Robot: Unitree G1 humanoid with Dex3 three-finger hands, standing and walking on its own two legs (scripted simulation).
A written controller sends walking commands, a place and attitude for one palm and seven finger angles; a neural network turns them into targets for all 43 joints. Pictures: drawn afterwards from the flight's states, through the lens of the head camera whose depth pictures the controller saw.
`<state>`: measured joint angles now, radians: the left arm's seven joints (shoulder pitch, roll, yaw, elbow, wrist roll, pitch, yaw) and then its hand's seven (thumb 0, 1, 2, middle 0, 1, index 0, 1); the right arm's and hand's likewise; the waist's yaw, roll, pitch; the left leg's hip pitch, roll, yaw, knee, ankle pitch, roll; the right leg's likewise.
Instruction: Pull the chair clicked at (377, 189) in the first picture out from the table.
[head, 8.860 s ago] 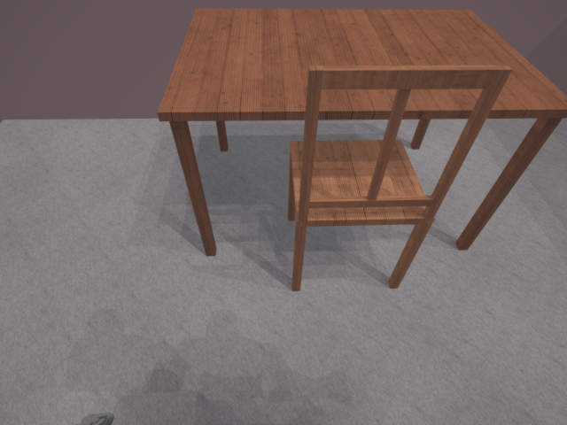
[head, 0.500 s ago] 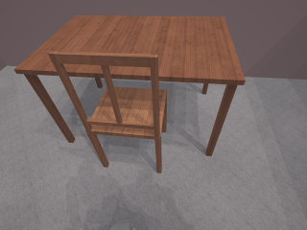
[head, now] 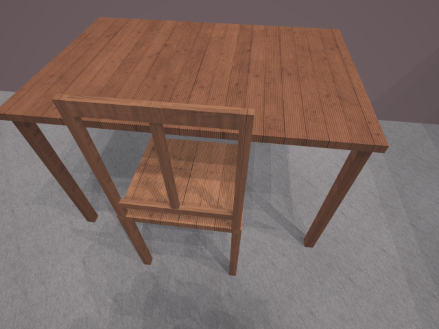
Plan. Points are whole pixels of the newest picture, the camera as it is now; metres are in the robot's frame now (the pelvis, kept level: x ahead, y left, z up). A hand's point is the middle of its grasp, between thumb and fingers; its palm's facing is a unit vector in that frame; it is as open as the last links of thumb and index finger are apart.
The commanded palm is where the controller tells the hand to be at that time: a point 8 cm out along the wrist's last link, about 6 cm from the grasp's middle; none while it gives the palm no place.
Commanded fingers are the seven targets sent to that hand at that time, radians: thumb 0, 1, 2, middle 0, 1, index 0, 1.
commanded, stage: come to a stop and stand still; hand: left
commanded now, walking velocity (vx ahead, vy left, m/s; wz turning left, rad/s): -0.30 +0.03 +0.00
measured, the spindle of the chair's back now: (167, 171) +0.50 +0.18 -0.07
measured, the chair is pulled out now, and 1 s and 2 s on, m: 0.00 0.00 0.00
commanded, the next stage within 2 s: look again from close up in 1.26 s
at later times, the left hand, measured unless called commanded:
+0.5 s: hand out of the picture +0.06 +0.24 -0.18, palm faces +0.04 -0.98 -0.19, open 7.4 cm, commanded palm none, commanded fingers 0.00 0.90 0.90 -0.20 -0.30 -0.20 -0.30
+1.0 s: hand out of the picture -0.02 +0.14 -0.17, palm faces +0.03 -0.98 -0.19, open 7.3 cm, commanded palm none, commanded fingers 0.00 0.90 0.90 -0.20 -0.30 -0.20 -0.30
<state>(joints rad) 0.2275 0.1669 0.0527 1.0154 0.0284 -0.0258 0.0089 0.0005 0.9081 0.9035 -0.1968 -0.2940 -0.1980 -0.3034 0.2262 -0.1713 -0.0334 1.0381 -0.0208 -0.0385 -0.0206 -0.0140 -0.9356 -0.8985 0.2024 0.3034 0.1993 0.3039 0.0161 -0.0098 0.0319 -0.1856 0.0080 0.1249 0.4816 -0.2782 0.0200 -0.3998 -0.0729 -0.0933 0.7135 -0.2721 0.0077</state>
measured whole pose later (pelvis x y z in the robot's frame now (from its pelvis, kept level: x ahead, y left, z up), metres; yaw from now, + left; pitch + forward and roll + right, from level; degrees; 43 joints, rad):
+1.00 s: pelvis -0.02 -0.02 +0.01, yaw +0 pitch -2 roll +0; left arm 0.28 0.12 0.01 1.16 0.01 0.00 0.03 0.01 0.92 0.90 -0.20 -0.29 -0.20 -0.30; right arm 0.30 -0.14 -0.02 1.17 -0.01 0.01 -0.03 0.00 -0.91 -0.90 0.20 0.30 0.20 0.30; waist -0.02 0.03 0.03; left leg -0.19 0.08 0.03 0.41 -0.18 -0.06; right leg -0.09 0.02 -0.05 0.41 -0.29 -0.04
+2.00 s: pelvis +0.00 +0.03 +0.00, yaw -2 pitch +0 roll +0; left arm 0.28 0.19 -0.01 1.07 0.01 0.00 0.04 0.00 0.90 0.90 -0.20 -0.29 -0.20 -0.30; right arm 0.25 -0.17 0.03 1.09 -0.01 -0.02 -0.02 0.00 -0.92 -0.90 0.20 0.30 0.20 0.30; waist 0.00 -0.02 0.03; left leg -0.21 -0.02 0.08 0.48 -0.27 0.05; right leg -0.13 -0.05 0.01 0.47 -0.34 0.04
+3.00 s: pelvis +0.05 +0.00 -0.01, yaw +0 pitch -1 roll +1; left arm 0.21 0.18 0.02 1.00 0.02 -0.01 0.04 0.00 0.90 0.90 -0.20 -0.29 -0.20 -0.30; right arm 0.23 -0.16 -0.02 1.07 0.00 0.01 -0.03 0.01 -0.92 -0.90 0.20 0.30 0.20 0.30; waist 0.00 0.01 0.08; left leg -0.16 0.00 0.05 0.58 -0.41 0.00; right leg -0.31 -0.04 -0.05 0.62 -0.28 -0.01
